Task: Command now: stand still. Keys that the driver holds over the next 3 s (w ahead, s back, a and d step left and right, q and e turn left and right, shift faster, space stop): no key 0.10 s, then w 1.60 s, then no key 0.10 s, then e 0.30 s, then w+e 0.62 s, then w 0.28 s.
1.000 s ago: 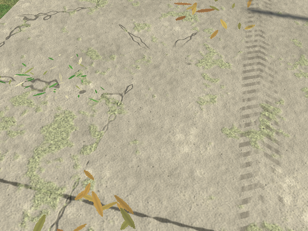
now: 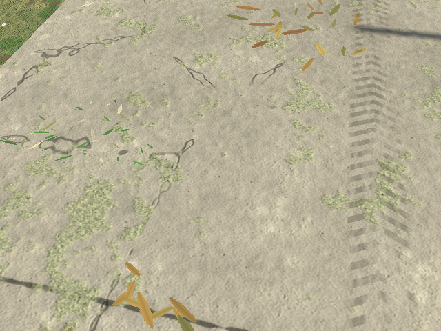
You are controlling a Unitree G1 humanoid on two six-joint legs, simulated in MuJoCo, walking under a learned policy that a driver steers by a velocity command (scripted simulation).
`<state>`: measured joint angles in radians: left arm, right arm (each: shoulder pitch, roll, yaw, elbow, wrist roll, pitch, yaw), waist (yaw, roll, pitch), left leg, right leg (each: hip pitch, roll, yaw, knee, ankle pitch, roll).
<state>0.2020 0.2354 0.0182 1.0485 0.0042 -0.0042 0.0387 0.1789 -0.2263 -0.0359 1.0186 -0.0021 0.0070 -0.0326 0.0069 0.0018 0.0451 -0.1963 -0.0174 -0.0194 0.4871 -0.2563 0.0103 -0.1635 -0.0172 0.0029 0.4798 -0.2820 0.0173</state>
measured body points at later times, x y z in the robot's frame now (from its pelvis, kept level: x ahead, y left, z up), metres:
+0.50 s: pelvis +0.08 -0.03 +0.00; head +0.09 -0.05 +0.45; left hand +0.03 +0.22 -0.14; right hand +0.16 -0.29 -0.14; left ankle +0.06 +0.10 -0.66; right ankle +0.00 -0.12 -0.74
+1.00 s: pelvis +0.35 +0.02 +0.01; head +0.36 +0.02 +0.45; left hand +0.45 +0.29 -0.12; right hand +0.39 -0.25 -0.13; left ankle +0.37 +0.10 -0.74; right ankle +0.37 -0.14 -0.65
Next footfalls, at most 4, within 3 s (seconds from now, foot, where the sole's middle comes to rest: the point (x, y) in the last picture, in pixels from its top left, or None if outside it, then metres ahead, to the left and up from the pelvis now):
0.78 left None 0.41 0.10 -0.78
1.30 right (277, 272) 0.71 -0.15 -0.78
1.84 left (209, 197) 1.01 0.08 -0.78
2.36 right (276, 213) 0.94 -0.16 -0.78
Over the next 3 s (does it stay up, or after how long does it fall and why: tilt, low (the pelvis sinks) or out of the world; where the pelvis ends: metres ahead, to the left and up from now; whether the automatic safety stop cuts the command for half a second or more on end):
stays up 1.23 -0.15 0.00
